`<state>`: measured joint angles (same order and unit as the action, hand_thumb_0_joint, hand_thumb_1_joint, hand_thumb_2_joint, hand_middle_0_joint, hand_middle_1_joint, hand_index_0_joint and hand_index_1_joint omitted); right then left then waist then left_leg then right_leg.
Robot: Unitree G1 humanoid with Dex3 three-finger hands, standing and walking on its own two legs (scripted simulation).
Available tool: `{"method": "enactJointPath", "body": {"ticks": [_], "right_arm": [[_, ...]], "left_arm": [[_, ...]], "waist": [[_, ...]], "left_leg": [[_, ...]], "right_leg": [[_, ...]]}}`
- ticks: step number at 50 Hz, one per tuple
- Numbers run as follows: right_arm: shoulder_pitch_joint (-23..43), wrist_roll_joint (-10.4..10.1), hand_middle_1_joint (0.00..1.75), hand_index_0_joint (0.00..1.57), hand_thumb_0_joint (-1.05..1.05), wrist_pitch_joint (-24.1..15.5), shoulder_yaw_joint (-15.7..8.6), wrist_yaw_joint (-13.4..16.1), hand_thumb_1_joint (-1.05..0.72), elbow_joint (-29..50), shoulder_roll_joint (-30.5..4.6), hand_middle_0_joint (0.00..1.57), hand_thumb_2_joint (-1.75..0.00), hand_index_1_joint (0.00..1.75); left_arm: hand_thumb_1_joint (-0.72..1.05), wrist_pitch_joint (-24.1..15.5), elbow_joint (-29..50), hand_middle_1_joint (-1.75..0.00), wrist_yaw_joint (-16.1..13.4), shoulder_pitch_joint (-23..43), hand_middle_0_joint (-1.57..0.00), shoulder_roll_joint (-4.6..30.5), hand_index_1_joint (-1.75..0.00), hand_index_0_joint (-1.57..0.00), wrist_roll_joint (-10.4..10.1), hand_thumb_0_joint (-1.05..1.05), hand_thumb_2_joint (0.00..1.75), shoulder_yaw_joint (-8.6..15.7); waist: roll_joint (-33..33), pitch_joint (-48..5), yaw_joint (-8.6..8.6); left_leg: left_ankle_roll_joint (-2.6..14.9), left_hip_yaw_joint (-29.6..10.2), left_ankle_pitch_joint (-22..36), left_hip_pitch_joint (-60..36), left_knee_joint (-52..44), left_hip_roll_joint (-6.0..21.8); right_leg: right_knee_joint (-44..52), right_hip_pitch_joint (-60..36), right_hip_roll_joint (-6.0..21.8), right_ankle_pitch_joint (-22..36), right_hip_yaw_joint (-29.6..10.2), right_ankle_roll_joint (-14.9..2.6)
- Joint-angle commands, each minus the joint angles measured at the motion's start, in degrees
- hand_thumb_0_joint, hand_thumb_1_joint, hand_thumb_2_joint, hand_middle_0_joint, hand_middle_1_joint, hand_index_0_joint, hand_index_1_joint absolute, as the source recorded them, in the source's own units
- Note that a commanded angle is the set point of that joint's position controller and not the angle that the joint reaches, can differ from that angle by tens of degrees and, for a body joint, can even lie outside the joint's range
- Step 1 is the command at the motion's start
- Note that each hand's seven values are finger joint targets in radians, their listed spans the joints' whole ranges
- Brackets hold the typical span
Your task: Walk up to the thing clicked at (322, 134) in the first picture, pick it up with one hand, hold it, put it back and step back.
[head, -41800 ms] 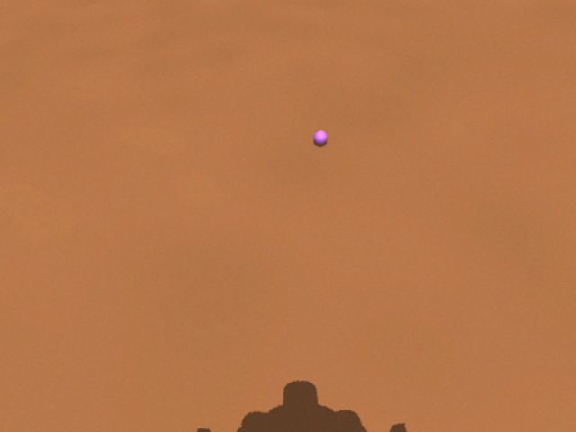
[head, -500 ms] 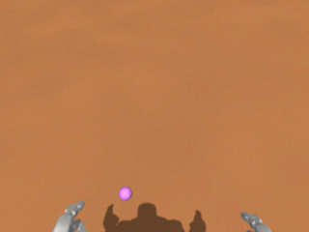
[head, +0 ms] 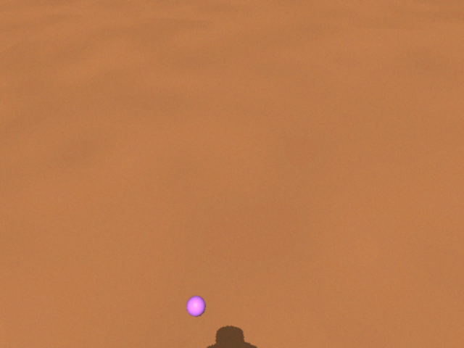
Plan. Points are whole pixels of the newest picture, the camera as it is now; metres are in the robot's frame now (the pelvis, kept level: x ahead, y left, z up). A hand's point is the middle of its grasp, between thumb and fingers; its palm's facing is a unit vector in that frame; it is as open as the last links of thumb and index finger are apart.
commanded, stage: stand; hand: left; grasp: from above
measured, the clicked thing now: (195, 305) +0.47 +0.21 -0.74
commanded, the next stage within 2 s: step back in 1.88 s
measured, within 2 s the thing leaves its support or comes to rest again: neither
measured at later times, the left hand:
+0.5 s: hand out of the picture +0.05 +0.23 -0.16, palm faces +0.02 -0.94 -0.34, open 7.3 cm
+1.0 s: hand out of the picture +0.09 +0.23 -0.15, palm faces +0.01 -0.94 -0.33, open 7.3 cm
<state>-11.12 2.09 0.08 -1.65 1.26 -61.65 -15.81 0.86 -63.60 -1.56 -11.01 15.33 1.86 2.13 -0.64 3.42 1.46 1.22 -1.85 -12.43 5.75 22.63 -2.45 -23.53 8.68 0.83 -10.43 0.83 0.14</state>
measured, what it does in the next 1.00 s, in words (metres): stands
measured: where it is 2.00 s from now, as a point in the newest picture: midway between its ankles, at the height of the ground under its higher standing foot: outside the picture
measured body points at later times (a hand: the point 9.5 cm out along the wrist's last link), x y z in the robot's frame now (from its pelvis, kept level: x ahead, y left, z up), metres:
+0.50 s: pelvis +0.00 -0.01 +0.00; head -0.01 -0.02 +0.45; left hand +0.05 +0.28 -0.13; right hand +0.05 -0.30 -0.14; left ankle +0.00 +0.11 -0.74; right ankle +0.03 -0.12 -0.74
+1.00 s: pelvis +0.02 -0.01 +0.01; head +0.02 -0.02 +0.45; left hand +0.09 +0.28 -0.13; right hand +0.08 -0.30 -0.14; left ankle +0.00 +0.11 -0.74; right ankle +0.03 -0.12 -0.74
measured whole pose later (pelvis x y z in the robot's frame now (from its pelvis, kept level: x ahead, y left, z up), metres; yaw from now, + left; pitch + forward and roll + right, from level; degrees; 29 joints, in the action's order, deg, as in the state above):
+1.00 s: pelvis +0.02 -0.01 +0.01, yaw -1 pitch -3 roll +0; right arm -7.5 1.3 -0.7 0.0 0.9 -65.3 -18.5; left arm -0.1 -67.5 -0.4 -4.9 17.2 0.7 1.8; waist -1.2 3.3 0.4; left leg 0.0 -1.7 -10.9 3.7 17.4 -0.7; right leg -18.1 6.9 -0.9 -8.6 0.6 -1.1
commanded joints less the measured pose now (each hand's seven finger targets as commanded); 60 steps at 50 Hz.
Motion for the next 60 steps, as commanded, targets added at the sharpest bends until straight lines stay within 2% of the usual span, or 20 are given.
{"method": "enactJointPath", "body": {"ticks": [1, 5, 6, 9, 13, 23, 26, 31, 34, 36, 38, 40, 42, 44, 45, 51, 52, 57, 58, 60], "right_arm": [[2.42, -0.38, 0.3, 0.2, 0.0, -1.43, -2.24, 0.91, -0.9, 3.1, -10.94, 0.2, -0.9, 0.3], [3.17, -0.45, 0.3, 0.2, 0.0, -1.51, -2.15, 0.87, -0.9, 2.39, -11.4, 0.2, -0.9, 0.3], [3.15, -0.43, 0.3, 0.2, 0.0, -1.36, -2.03, 0.81, -0.9, 2.08, -11.3, 0.2, -0.9, 0.3], [3.0, -0.45, 0.3, 0.2, 0.0, -1.37, -1.88, 0.73, -0.9, 1.59, -11.53, 0.2, -0.9, 0.3], [3.2, -0.52, 0.3, 0.2, 0.0, -1.18, -1.68, 0.5, -0.9, 1.19, -11.82, 0.2, -0.9, 0.3], [3.75, -0.72, 0.3, 0.2, 0.0, -1.54, -1.36, 0.31, -0.9, 0.43, -12.61, 0.2, -0.9, 0.3], [3.16, -0.73, 0.3, 0.2, 0.0, -1.36, -1.13, 0.17, -0.9, 0.08, -12.3, 0.2, -0.9, 0.3], [4.36, -0.81, 0.3, 0.2, 0.0, -1.73, -1.08, 0.35, -0.9, 0.23, -13.06, 0.2, -0.9, 0.3], [3.78, -0.91, 0.3, 0.2, 0.0, -1.68, -0.85, 0.33, -0.9, -0.23, -13.19, 0.2, -0.9, 0.3], [4.24, -0.86, 0.3, 0.2, 0.0, -1.72, -0.85, 0.44, -0.9, -0.12, -13.48, 0.2, -0.9, 0.3], [4.24, -0.88, 0.3, 0.2, 0.0, -1.66, -0.7, 0.42, -0.9, -0.35, -13.26, 0.2, -0.9, 0.3], [4.34, -0.93, 0.3, 0.2, 0.0, -1.81, -0.81, 0.44, -0.9, -0.19, -13.74, 0.2, -0.9, 0.3], [4.17, -1.02, 0.3, 0.2, 0.0, -1.88, -0.69, 0.52, -0.9, -0.37, -13.6, 0.2, -0.9, 0.3], [4.14, -0.95, 0.3, 0.2, 0.0, -1.89, -0.44, 0.54, -0.9, -0.44, -13.42, 0.2, -0.9, 0.3], [5.02, -0.9, 0.3, 0.2, 0.0, -1.95, -0.75, 0.6, -0.9, -0.27, -14.19, 0.2, -0.9, 0.3], [5.1, -1.0, 0.3, 0.2, 0.0, -1.95, -0.52, 0.48, -0.9, -0.23, -13.65, 0.2, -0.9, 0.3], [5.5, -1.08, 0.3, 0.2, 0.0, -1.98, -0.73, 0.51, -0.9, -0.15, -14.32, 0.2, -0.9, 0.3], [5.43, -1.01, 0.3, 0.2, 0.0, -1.88, -0.48, 0.38, -0.9, -0.29, -14.1, 0.2, -0.9, 0.3], [5.79, -0.87, 0.3, 0.2, 0.0, -1.89, -0.6, 0.38, -0.9, -0.09, -14.07, 0.2, -0.9, 0.3], [5.63, -0.93, 0.3, 0.2, 0.0, -1.93, -0.57, 0.31, -0.9, -0.16, -14.17, 0.2, -0.9, 0.3]], "left_arm": [[0.9, -1.81, 2.36, -0.3, -0.97, 3.16, -0.2, 10.97, -0.3, -0.2, 0.08, 0.0, 0.9, 2.09], [0.9, -1.79, 1.25, -0.3, -0.94, 3.42, -0.2, 11.47, -0.3, -0.2, 0.03, 0.0, 0.9, 1.98], [0.9, -1.81, 0.86, -0.3, -0.88, 3.39, -0.2, 11.15, -0.3, -0.2, 0.04, 0.0, 0.9, 1.85], [0.9, -1.81, 0.47, -0.3, -0.79, 4.18, -0.2, 11.8, -0.3, -0.2, -0.15, 0.0, 0.9, 1.91], [0.9, -1.9, 0.13, -0.3, -0.63, 4.58, -0.2, 12.29, -0.3, -0.2, -0.11, 0.0, 0.9, 1.87], [0.9, -2.29, -0.62, -0.3, -0.34, 5.23, -0.2, 13.22, -0.3, -0.2, -0.59, 0.0, 0.9, 1.76], [0.9, -2.28, -0.61, -0.3, -0.25, 6.22, -0.2, 14.05, -0.3, -0.2, -0.61, 0.0, 0.9, 1.88], [0.9, -2.4, -0.93, -0.3, -0.15, 6.11, -0.2, 13.29, -0.3, -0.2, -0.76, 0.0, 0.9, 1.73], [0.9, -2.43, -1.14, -0.3, -0.06, 6.44, -0.2, 13.59, -0.3, -0.2, -0.76, 0.0, 0.9, 1.77], [0.9, -2.37, -0.98, -0.3, -0.03, 6.88, -0.2, 13.54, -0.3, -0.2, -0.86, 0.0, 0.9, 1.85], [0.9, -2.35, -1.16, -0.3, 0.06, 6.79, -0.2, 13.76, -0.3, -0.2, -0.86, 0.0, 0.9, 1.8], [0.9, -2.47, -0.93, -0.3, 0.01, 7.12, -0.2, 13.55, -0.3, -0.2, -0.89, 0.0, 0.9, 1.79], [0.9, -2.52, -0.79, -0.3, 0.0, 7.28, -0.2, 13.41, -0.3, -0.2, -0.94, 0.0, 0.9, 1.8], [0.9, -2.43, -0.81, -0.3, 0.09, 7.52, -0.2, 13.72, -0.3, -0.2, -0.99, 0.0, 0.9, 1.78], [0.9, -2.39, -0.69, -0.3, 0.09, 7.42, -0.2, 13.56, -0.3, -0.2, -1.01, 0.0, 0.9, 1.84], [0.9, -2.38, -0.69, -0.3, 0.15, 7.72, -0.2, 13.86, -0.3, -0.2, -0.99, 0.0, 0.9, 1.8], [0.9, -2.46, -0.55, -0.3, 0.13, 7.86, -0.2, 13.84, -0.3, -0.2, -1.03, 0.0, 0.9, 1.89], [0.9, -2.34, -0.42, -0.3, 0.24, 8.35, -0.2, 13.84, -0.3, -0.2, -1.14, 0.0, 0.9, 1.81], [0.9, -2.42, -0.37, -0.3, 0.22, 8.49, -0.2, 14.32, -0.3, -0.2, -1.14, 0.0, 0.9, 1.94], [0.9, -2.46, -0.27, -0.3, 0.33, 8.55, -0.2, 14.31, -0.3, -0.2, -1.17, 0.0, 0.9, 1.85]], "waist": [[0.39, -0.28, -0.39], [0.8, -0.78, -0.3], [0.46, -0.14, -0.45], [0.9, -0.57, -0.51], [1.0, 0.43, -0.64], [0.6, -2.16, -0.68], [1.39, -0.51, -0.97], [0.45, -3.1, -0.8], [0.66, -2.28, -0.98], [0.35, -2.92, -0.97], [0.62, -2.52, -0.96], [0.28, -4.44, -1.21], [0.41, -4.75, -1.16], [0.39, -3.56, -1.18], [0.19, -4.69, -0.97], [1.03, -4.15, -1.1], [0.74, -5.11, -1.1], [0.4, -2.97, -1.08], [0.71, -3.84, -1.08], [0.78, -4.23, -1.19]], "left_leg": [[0.2, -7.0, -0.12, 4.88, -7.93, 6.92], [0.15, -6.72, 0.86, 2.93, -7.95, 7.07], [0.24, -6.63, -0.91, 3.18, -7.83, 7.15], [0.19, -6.75, -0.5, 4.15, -8.55, 7.36], [0.42, -6.45, -2.78, 4.92, -8.12, 7.33], [0.45, -5.81, 1.47, 2.36, -7.5, 7.8], [0.42, -5.5, -0.59, 3.8, -7.49, 7.45], [0.48, -5.69, 3.72, 2.06, -7.56, 8.29], [0.46, -5.58, 3.33, 2.52, -7.78, 8.29], [0.42, -5.58, 4.92, 2.11, -7.78, 8.65], [0.34, -5.43, 3.63, 2.31, -7.94, 8.47], [0.44, -5.38, 7.35, 0.83, -7.37, 8.96], [0.37, -5.28, 9.1, 0.67, -7.32, 9.1], [0.03, -5.2, 8.16, 1.54, -8.13, 8.89], [0.16, -5.14, 9.49, -0.07, -7.57, 9.13], [0.07, -5.11, 9.06, 0.25, -8.08, 9.22], [0.23, -5.03, 10.47, -0.63, -7.62, 9.41], [0.05, -5.25, 6.79, 1.8, -8.68, 9.25], [0.05, -5.19, 6.75, 1.02, -8.56, 9.25], [0.0, -5.04, 7.64, 0.94, -8.44, 9.26]], "right_leg": [[5.27, -3.02, 4.87, 0.69, -5.75, -0.84], [6.47, -2.2, 5.14, 0.68, -5.99, -0.96], [6.87, -1.34, 5.11, -0.66, -6.11, -0.9], [6.9, -3.04, 5.33, 0.14, -6.25, -0.97], [8.07, -1.76, 5.4, -2.65, -6.71, -0.93], [8.8, -2.27, 6.09, -0.45, -7.53, -1.48], [9.78, -1.37, 5.99, -3.58, -8.07, -1.32], [8.45, -3.38, 5.9, 3.36, -7.24, -1.63], [8.6, -3.59, 5.79, 2.71, -7.28, -1.29], [8.15, -3.87, 5.87, 4.82, -7.18, -1.43], [8.6, -3.41, 5.84, 3.3, -7.34, -1.39], [7.92, -5.01, 6.27, 8.44, -7.06, -1.58], [7.33, -5.71, 6.28, 10.67, -6.89, -1.52], [7.46, -5.32, 6.03, 8.85, -6.72, -1.27], [7.33, -4.98, 6.2, 10.18, -6.71, -1.51], [7.52, -4.84, 6.01, 9.62, -6.51, -1.33], [7.37, -5.36, 6.24, 11.36, -6.78, -1.43], [7.99, -4.9, 5.91, 7.51, -6.8, -1.23], [7.85, -4.84, 6.1, 7.14, -6.83, -1.44], [7.79, -5.17, 6.15, 8.52, -6.96, -1.46]]}}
